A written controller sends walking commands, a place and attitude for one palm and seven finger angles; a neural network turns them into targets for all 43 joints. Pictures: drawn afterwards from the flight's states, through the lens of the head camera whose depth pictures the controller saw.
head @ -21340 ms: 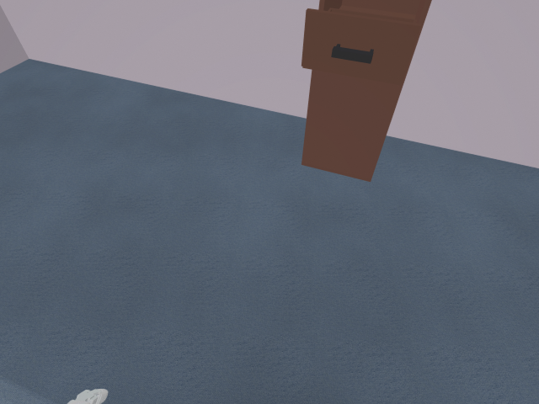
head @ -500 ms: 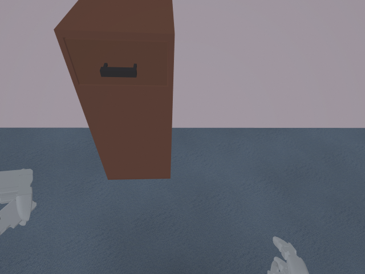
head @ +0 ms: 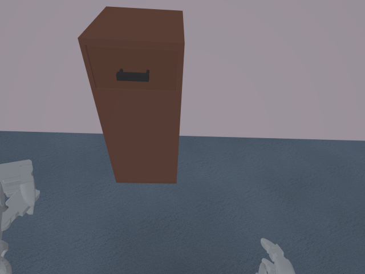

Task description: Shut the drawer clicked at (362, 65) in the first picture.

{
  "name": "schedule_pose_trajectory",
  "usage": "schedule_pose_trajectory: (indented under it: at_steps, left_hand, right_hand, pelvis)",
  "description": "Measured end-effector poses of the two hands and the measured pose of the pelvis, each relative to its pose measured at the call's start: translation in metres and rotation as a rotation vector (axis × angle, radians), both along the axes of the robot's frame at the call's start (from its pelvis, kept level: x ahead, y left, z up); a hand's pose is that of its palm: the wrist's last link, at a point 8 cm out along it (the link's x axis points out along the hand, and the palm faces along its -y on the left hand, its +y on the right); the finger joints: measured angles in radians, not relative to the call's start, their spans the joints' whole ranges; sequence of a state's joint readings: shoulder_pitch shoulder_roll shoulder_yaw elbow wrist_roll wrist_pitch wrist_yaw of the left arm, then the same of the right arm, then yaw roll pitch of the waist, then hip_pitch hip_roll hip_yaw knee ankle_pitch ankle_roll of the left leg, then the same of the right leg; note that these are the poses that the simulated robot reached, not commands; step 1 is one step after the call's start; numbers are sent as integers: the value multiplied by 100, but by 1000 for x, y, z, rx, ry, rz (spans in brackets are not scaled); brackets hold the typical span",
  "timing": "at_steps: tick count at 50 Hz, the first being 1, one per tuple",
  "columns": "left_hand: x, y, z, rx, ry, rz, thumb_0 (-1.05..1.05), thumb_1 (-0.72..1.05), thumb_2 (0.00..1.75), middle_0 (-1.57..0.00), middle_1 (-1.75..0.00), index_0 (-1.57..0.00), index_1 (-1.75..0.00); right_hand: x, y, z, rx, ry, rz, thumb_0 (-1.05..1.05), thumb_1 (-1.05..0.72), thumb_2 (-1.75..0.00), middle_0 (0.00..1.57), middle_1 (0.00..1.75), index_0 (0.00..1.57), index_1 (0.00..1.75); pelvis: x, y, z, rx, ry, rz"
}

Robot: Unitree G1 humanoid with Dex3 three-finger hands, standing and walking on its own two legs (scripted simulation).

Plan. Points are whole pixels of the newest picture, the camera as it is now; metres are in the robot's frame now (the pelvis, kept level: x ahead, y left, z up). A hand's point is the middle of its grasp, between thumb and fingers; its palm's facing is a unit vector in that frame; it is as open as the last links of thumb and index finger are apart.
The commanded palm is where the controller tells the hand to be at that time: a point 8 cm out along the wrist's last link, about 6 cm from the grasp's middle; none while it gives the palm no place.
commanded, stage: let the arm hang, fingers relaxed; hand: left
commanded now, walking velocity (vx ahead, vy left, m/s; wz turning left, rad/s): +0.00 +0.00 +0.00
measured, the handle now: (133, 74) +0.82 +0.24 +0.04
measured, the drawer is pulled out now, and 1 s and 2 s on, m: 0.00 0.00 0.00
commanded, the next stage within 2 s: look to check the result in 1.16 s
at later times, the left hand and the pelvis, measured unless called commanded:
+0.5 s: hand out of the picture -0.03 +0.21 -0.17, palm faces +0.07 -0.97 -0.23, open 3.9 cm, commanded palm none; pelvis +0.00 +0.01 +0.01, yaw +3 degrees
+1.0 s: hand out of the picture -0.02 +0.16 -0.17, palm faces +0.07 -0.98 -0.17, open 7.3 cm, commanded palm none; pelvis -0.01 +0.01 +0.01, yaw +2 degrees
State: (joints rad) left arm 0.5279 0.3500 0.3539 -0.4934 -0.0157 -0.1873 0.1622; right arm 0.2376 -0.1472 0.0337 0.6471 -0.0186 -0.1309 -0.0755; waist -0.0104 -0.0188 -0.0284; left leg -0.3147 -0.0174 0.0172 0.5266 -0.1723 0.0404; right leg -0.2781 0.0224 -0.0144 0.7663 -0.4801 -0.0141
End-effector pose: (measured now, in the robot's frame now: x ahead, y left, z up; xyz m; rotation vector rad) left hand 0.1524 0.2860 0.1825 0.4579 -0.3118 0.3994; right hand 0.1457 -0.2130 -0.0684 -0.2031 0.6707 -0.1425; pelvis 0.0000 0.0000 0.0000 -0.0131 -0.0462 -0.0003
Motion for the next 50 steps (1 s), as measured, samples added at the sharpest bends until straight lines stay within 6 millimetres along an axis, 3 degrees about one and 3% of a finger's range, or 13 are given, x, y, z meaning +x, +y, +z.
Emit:
schedule_pose_trajectory:
  at_steps: [3, 5, 8, 10, 13, 15, 16, 20, 25, 31, 35, 39, 50]
  left_hand:
    - [0, -13, 8, 57, 23, -38, 2, 89, 90, -141, -160, -141, -160]
    - [9, -16, -16, 73, 127, -78, 1, 89, 90, -141, -160, -140, -160]
    - [26, -9, -104, -80, 467, -39, 0, 89, 90, -138, -158, -138, -157]
    - [20, -11, -172, -217, 703, 11, 0, 89, 90, -134, -154, -134, -154]
    - [-16, -30, -261, -391, 1036, 44, 0, 90, 90, -126, -147, -126, -146]
    - [-54, -50, -301, -485, 1240, 42, 1, 90, 90, -120, -140, -120, -140]
    - [-70, -52, -312, -507, 1299, 78, 1, 90, 90, -117, -139, -116, -136]
    - [-129, -35, -324, -552, 1475, 183, 1, 90, 90, -103, -130, -102, -121]
    - [-193, -29, -320, -579, 1660, 262, 1, 90, 90, -84, -106, -83, -101]
    - [-232, -37, -312, -602, 1766, 304, 1, 90, 90, -61, -77, -60, -75]
    - [-234, -46, -312, -616, 1769, 295, 1, 90, 90, -45, -59, -45, -58]
    - [-223, -56, -314, -626, 1737, 266, 1, 90, 90, -33, -45, -32, -44]
    - [-181, -72, -319, -613, 1638, 189, 1, 91, 90, -21, -32, -21, -31]
  right_hand:
    - [-2, 4, 0, 31, 1, 23, 2, -91, -90, 20, 30, 20, 30]
    - [-1, -1, -12, 60, 24, 52, 2, -90, -90, 21, 30, 20, 30]
    - [-11, -12, -40, 74, 159, 55, 1, -90, -90, 21, 30, 20, 30]
    - [-24, -20, -54, 57, 251, 45, 1, -90, -90, 21, 30, 20, 30]
    - [-51, -29, -64, 17, 376, 5, 1, -91, -90, 20, 30, 20, 30]
    - [-72, -32, -62, -5, 451, -26, 1, -91, -90, 20, 30, 20, 30]
    - [-84, -32, -61, -14, 487, -38, 1, -91, -90, 20, 30, 20, 30]
    - [-125, -29, -57, -31, 642, -56, 1, -91, -90, 20, 30, 20, 30]
    - [-157, -16, -59, -3, 761, -68, 1, -91, -90, 20, 30, 20, 30]
    - [-169, 6, -67, 58, 795, -68, 1, -91, -90, 20, 30, 20, 30]
    - [-167, 20, -72, 96, 780, -62, 1, -91, -90, 20, 30, 20, 30]
    - [-164, 29, -76, 119, 766, -56, 1, -92, -90, 20, 30, 20, 30]
    - [-172, 23, -76, 133, 756, -93, 1, -92, -90, 20, 30, 20, 30]
  pelvis:
    - [0, -7, 2, 14, 18, -3]
    - [-2, -8, -2, 14, 29, 2]
    - [0, -5, -7, 8, 34, 41]
    - [1, -3, -11, 2, 31, 62]
    - [2, 0, -14, 6, 14, 68]
    - [2, 1, -11, 13, 6, 57]
    - [2, 1, -10, 11, 6, 56]
    - [0, 1, -1, -1, 15, 54]
    - [-2, 6, 6, -5, 28, 53]
    - [-3, 13, 9, 2, 25, 46]
    - [-5, 15, 9, 6, 20, 41]
    - [-7, 15, 9, 11, 17, 39]
    - [-9, 9, 9, 16, 14, 32]
